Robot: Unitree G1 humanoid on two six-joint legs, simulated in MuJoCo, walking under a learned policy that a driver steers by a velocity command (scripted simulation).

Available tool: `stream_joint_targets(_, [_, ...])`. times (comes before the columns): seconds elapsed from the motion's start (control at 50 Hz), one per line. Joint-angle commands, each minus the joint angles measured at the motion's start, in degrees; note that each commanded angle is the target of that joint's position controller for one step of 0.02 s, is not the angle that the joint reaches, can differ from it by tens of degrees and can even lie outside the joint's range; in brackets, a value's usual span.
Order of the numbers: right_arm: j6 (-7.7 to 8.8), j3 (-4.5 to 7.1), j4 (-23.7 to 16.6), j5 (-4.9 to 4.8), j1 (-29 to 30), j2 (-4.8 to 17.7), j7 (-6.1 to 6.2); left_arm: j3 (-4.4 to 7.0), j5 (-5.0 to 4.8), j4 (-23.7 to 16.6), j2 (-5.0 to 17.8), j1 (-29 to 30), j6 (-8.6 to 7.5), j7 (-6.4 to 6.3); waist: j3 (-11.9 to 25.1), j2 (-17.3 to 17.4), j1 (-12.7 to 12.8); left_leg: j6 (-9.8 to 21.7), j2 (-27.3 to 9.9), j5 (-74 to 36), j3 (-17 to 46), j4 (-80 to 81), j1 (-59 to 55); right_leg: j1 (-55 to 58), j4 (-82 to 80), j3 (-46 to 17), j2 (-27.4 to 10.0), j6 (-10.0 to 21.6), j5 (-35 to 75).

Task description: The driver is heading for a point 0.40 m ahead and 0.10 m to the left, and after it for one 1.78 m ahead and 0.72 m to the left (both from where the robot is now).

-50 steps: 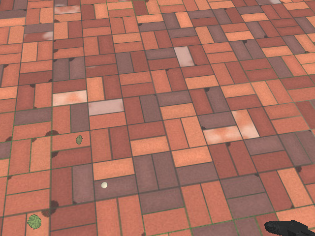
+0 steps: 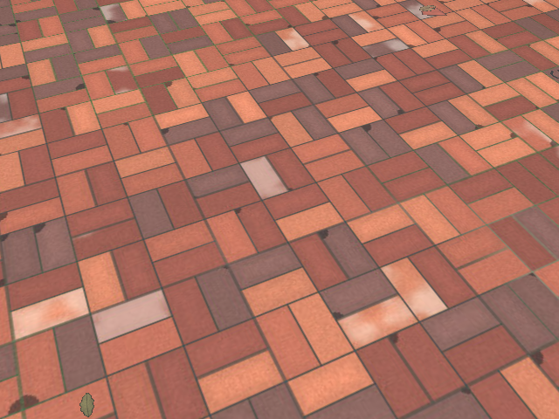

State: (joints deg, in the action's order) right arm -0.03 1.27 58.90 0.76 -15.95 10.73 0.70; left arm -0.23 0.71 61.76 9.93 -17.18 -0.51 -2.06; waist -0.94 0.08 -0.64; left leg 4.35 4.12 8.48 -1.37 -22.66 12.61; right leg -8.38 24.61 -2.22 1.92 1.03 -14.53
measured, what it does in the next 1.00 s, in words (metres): walks ahead, turning left: left foot, then right foot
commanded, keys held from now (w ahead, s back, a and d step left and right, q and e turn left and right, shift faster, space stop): w+shift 0.54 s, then q+shift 0.46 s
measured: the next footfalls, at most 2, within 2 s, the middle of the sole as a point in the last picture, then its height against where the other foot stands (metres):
left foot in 0.42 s outside the picture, level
right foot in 0.80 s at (298, 415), level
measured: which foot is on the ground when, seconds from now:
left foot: down 0.00-0.18, up 0.20-0.40, down 0.42-0.80, up 0.82-1.00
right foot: down 0.00-0.44, up 0.46-0.78, down 0.80-1.00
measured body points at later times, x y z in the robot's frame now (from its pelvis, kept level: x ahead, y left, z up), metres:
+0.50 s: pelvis +0.14 +0.05 -0.01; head +0.15 +0.06 +0.44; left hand +0.14 +0.31 -0.16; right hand +0.26 -0.22 -0.12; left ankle +0.14 +0.14 -0.74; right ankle +0.03 -0.09 -0.68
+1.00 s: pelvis +0.39 +0.05 -0.01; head +0.45 +0.05 +0.43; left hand +0.46 +0.33 -0.12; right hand +0.54 -0.21 -0.15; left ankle +0.32 +0.14 -0.65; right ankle +0.51 -0.02 -0.74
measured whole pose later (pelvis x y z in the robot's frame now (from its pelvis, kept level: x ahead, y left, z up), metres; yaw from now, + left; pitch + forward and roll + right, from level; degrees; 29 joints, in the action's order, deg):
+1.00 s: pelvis +0.39 +0.05 -0.01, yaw +18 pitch +0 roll +0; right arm -2.6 5.9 48.6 1.1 -12.9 17.1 -0.2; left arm 1.8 1.5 46.4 11.9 -5.7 -3.0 -2.1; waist -6.6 2.2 -2.2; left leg 0.2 -0.5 25.7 -1.1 -70.2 29.6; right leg -22.0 28.9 9.6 -3.3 2.8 -7.0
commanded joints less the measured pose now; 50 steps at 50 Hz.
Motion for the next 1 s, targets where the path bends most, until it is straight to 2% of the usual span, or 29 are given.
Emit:
stream_joint_targets(0.02, [0.20,1.11,-0.06,-0.07,-2.77,5.39,0.24,0.92,0.27,-0.07,4.69,-3.71,-0.42,-0.15,-0.41,1.05,-0.12,0.33,-7.47,13.45,9.64,4.80,-3.17,-5.65,-3.70,-4.30,-3.96,3.17,-7.45])
stream_joint_targets(0.06, [-0.33,2.35,-0.70,-0.05,-3.07,8.43,-0.31,1.83,1.03,-1.13,6.74,-3.80,-0.09,0.51,-4.46,1.68,-0.29,3.17,-7.77,37.50,12.60,4.62,2.26,-11.63,-1.32,-5.69,-2.90,6.07,-28.62])
stream_joint_targets(0.08, [-0.26,2.43,-1.42,-0.30,-2.50,7.99,-0.60,1.80,0.99,-1.90,6.09,-3.67,-0.27,0.86,-6.67,1.63,0.02,4.28,-9.55,40.80,15.77,5.38,4.30,-13.27,-1.37,-7.41,-3.94,7.11,-30.25])
stream_joint_targets(0.12, [0.73,2.50,-2.77,-0.55,-0.12,6.15,-0.90,1.87,0.47,-2.42,4.55,-3.33,-1.35,1.14,-6.61,0.13,0.76,4.06,-10.64,30.92,17.22,6.91,5.10,-10.17,-3.38,-7.46,-4.78,7.00,-18.05])
stream_joint_targets(0.16, [1.74,3.03,-5.06,-0.64,5.39,6.21,-1.33,2.70,0.43,-1.57,5.69,-7.36,-2.32,1.33,-2.66,-1.57,3.59,1.47,-7.13,21.92,11.97,4.03,9.67,-0.03,-8.39,-10.82,-6.32,8.34,-16.75])
stream_joint_targets(0.2, [2.60,2.66,-9.08,-0.71,14.75,4.29,-1.90,4.57,0.25,-0.19,10.00,-11.19,-2.92,0.78,-6.61,-10.74,6.57,-1.59,-1.94,8.33,0.09,-12.12,24.53,9.75,-19.33,-26.40,-17.98,12.78,-25.62])
stream_joint_targets(0.22, [2.88,3.03,-9.58,0.21,15.25,5.91,-1.98,5.06,0.46,-0.59,9.96,-10.21,-2.97,0.53,-7.43,-8.63,6.25,-1.34,-4.88,8.04,1.25,-18.23,28.53,9.86,-19.77,-28.69,-21.09,13.80,-25.57])
stream_joint_targets(0.28, [3.62,3.30,-9.87,0.66,12.22,5.63,-2.90,5.38,0.20,-2.34,9.15,-6.43,-3.72,0.38,-5.65,-5.84,2.42,-1.23,-7.54,8.24,2.85,-19.96,25.87,6.86,-19.27,-22.47,-19.08,12.31,-20.99])
stream_joint_targets(0.36, [3.40,3.16,-10.03,0.35,11.43,4.28,-3.73,6.12,0.02,-3.40,10.30,-3.64,-4.42,1.18,-6.30,-7.14,1.15,-1.39,-3.79,7.87,-3.95,-8.29,6.34,-4.93,-18.08,-11.87,-13.51,11.04,-16.15])
stream_joint_targets(0.4, [3.61,3.79,-7.28,0.55,2.66,5.20,-2.86,6.37,-0.16,-3.69,10.88,-2.08,-4.74,1.60,-4.40,-3.51,-3.16,-0.98,-0.99,6.61,-6.86,-4.98,-12.15,-15.24,-9.54,-7.19,-10.92,10.36,-8.36])
stream_joint_targets(0.42, [4.21,5.00,-4.13,1.02,-8.52,8.14,-1.81,6.12,0.35,-4.37,10.44,0.30,-5.35,1.77,0.03,0.33,-8.89,0.43,-2.92,9.91,-2.96,-4.90,-26.60,-23.12,4.24,-3.41,-7.94,9.26,2.97])
stream_joint_targets(0.44, [4.90,6.95,-2.21,2.78,-19.94,16.46,-0.74,4.99,-0.57,-8.02,6.12,3.75,-6.09,2.28,6.37,16.68,-13.89,5.45,-19.76,34.62,24.13,6.49,-37.92,-36.69,30.50,4.78,-0.97,5.68,1.27])
stream_joint_targets(0.46, [4.85,6.31,-2.04,2.53,-18.40,15.48,-0.76,5.22,0.52,-9.97,6.26,7.75,-6.69,2.72,4.57,14.53,-11.42,7.96,-26.01,44.07,44.05,14.34,-32.91,-45.52,41.64,-0.41,1.45,6.65,-10.79])
stream_joint_targets(0.48, [4.53,5.50,-4.07,2.22,-10.20,13.61,-0.87,5.30,1.03,-11.18,6.89,10.39,-6.44,3.26,-0.98,7.45,-7.04,7.94,-26.08,40.75,38.28,12.14,-26.85,-49.36,47.07,-2.28,-4.18,7.48,-5.46])
stream_joint_targets(0.5, [4.67,4.87,-5.23,1.70,-6.28,11.05,-1.33,5.23,1.19,-10.55,6.91,9.46,-6.34,4.17,-1.19,2.47,-4.70,7.29,-23.61,35.62,32.32,11.86,-21.68,-46.47,46.75,-1.84,-6.72,7.08,-0.64])
stream_joint_targets(0.54, [5.15,3.67,-5.38,1.11,-3.34,8.00,-1.57,5.23,2.43,-9.99,6.19,6.87,-5.36,5.25,-2.45,3.42,-0.39,5.56,-19.32,28.50,23.44,15.65,-12.62,-40.22,42.50,-0.88,-9.46,4.90,2.44])
stream_joint_targets(0.58, [5.90,2.59,-4.13,0.67,-5.25,5.95,-1.24,4.66,2.87,-11.17,5.25,9.28,-4.27,5.50,-5.96,2.61,0.45,6.77,-16.02,10.32,18.02,16.66,-7.46,-38.15,39.33,1.72,-9.41,1.87,5.88])
stream_joint_targets(0.62, [6.40,2.38,-3.14,-0.08,-6.87,6.70,-0.89,3.95,2.54,-13.97,4.83,13.67,-3.98,4.89,-7.62,2.00,1.02,7.64,-13.57,-18.49,11.60,14.35,-3.45,-34.02,30.49,4.90,-7.01,-0.63,7.78])
stream_joint_targets(0.68, [5.77,2.69,-3.00,-0.38,-7.30,8.66,-0.88,2.46,0.88,-16.50,3.04,19.30,-4.21,4.44,-6.43,4.81,-0.07,5.61,-9.50,-32.98,6.95,11.17,1.55,-19.53,13.28,7.57,-1.32,-1.25,14.86])
stream_joint_targets(0.74, [4.82,3.46,-3.40,-0.63,-7.61,10.84,-0.88,3.24,0.16,-17.02,7.19,17.00,-3.84,2.67,-2.23,5.97,0.83,2.86,-9.92,-37.80,10.17,4.55,-3.08,-10.90,7.36,4.87,0.86,0.24,17.78])
stream_joint_targets(0.78, [4.43,3.90,-4.72,-1.03,-5.23,11.47,-0.42,4.33,0.38,-14.04,10.43,5.93,-4.43,1.31,3.58,5.12,5.64,0.02,-7.74,-39.40,11.08,-9.59,-3.96,1.59,2.54,3.15,0.87,1.65,20.30])
stream_joint_targets(0.8, [4.36,3.97,-5.94,-1.71,-4.55,10.44,-0.31,5.00,1.61,-12.84,12.91,-0.88,-5.30,0.71,7.86,3.37,8.17,-1.15,-4.47,-27.79,10.96,-21.67,1.53,11.99,1.14,-0.10,-4.83,2.33,28.22])
stream_joint_targets(0.82, [3.97,3.04,-8.80,-1.96,-7.83,4.67,0.14,5.44,3.10,-13.76,17.13,-5.57,-5.80,0.31,17.70,-8.31,6.46,-1.78,1.11,17.57,5.85,-40.79,10.83,25.34,7.86,-13.15,-23.13,3.87,57.48])
stream_joint_targets(0.84, [2.34,3.36,-8.74,-4.74,-18.50,5.04,1.61,5.76,1.69,-15.50,18.41,-3.16,-4.98,1.36,31.23,-14.92,2.43,-1.52,2.41,33.09,5.40,-57.35,15.91,31.68,9.07,-25.69,-35.14,12.07,64.48])
stream_joint_targets(0.86, [1.06,4.21,-7.23,-2.38,-17.08,8.92,1.84,5.23,0.35,-18.08,13.43,2.80,-3.79,1.34,28.64,-7.69,1.53,-1.17,-1.74,25.61,5.44,-58.08,16.51,22.67,4.16,-23.65,-30.38,12.00,46.83])
stream_joint_targets(0.88, [0.30,4.40,-8.07,-1.08,-11.48,8.27,1.05,3.79,0.24,-18.65,8.39,6.90,-3.32,0.89,18.17,-5.55,1.29,-2.13,-3.38,21.06,4.05,-55.96,18.31,13.30,0.77,-15.65,-26.00,10.72,36.45])
stream_joint_targets(0.9, [-0.32,4.63,-8.80,-0.13,-8.96,7.66,0.29,3.02,0.65,-18.36,6.54,8.59,-2.90,0.31,11.56,-5.59,0.24,-3.15,-5.06,19.04,3.46,-53.66,18.91,6.57,-2.23,-10.82,-23.02,9.28,31.54])
stream_joint_targets(0.94, [-2.41,4.61,-9.73,1.03,-7.93,6.30,-1.04,3.22,0.64,-17.63,7.50,8.43,-2.54,-0.71,6.11,-8.74,-1.04,-4.50,-6.49,17.67,2.46,-51.67,16.21,-2.93,-5.24,-3.35,-20.96,9.21,30.28])
stream_joint_targets(1.0, [-4.17,4.34,-12.66,0.62,-4.67,5.58,-1.54,3.62,0.98,-17.92,8.63,9.16,-3.09,-0.28,5.57,-7.46,-2.44,-4.52,-7.62,15.26,1.27,-46.16,15.67,-6.81,-7.38,1.85,-21.85,10.51,26.27])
